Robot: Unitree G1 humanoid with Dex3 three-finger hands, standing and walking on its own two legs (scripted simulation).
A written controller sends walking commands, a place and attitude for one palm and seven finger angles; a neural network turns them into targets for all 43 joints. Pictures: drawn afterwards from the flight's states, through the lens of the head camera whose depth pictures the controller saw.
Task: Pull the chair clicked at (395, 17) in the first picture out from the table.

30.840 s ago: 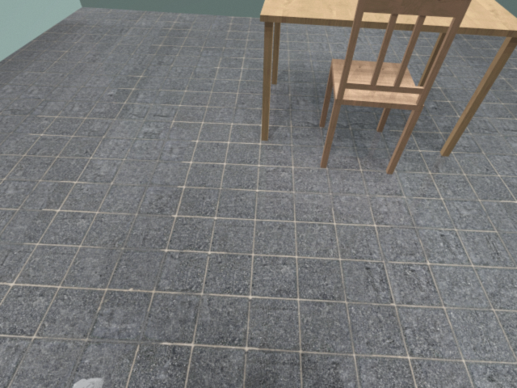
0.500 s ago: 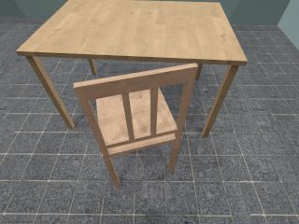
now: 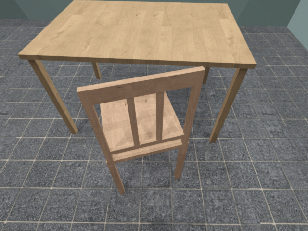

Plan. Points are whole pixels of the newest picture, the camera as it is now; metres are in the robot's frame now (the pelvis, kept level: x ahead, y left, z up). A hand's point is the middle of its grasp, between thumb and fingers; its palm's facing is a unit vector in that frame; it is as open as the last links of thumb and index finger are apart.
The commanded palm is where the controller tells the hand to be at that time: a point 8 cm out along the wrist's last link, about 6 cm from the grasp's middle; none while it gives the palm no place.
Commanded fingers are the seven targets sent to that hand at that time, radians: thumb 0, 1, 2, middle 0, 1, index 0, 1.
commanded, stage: take the last steps up to it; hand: left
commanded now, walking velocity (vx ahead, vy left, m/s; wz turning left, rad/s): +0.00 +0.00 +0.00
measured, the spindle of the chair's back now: (133, 123) +0.51 +0.11 -0.10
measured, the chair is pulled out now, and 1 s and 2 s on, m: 0.18 0.18 0.18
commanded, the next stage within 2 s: come to a stop and stand still in 0.46 s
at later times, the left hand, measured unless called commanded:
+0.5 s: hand out of the picture +0.01 +0.16 -0.18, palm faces +0.04 -0.98 -0.19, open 7.4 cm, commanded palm none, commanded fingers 0.00 0.90 0.90 -0.20 -0.30 -0.20 -0.30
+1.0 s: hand out of the picture +0.08 +0.18 -0.17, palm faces +0.05 -0.97 -0.23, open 7.3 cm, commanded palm none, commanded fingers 0.00 0.90 0.90 -0.20 -0.30 -0.20 -0.30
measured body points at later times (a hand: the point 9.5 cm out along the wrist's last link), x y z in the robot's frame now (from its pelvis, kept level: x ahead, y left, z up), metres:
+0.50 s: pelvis +0.03 +0.00 -0.01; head +0.05 -0.01 +0.44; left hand +0.01 +0.21 -0.17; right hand -0.03 -0.22 -0.18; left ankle -0.04 +0.09 -0.74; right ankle -0.02 -0.13 -0.74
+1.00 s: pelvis +0.05 +0.00 +0.00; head +0.09 -0.01 +0.44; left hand +0.08 +0.23 -0.16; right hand +0.04 -0.20 -0.17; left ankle -0.04 +0.09 -0.74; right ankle +0.03 -0.12 -0.74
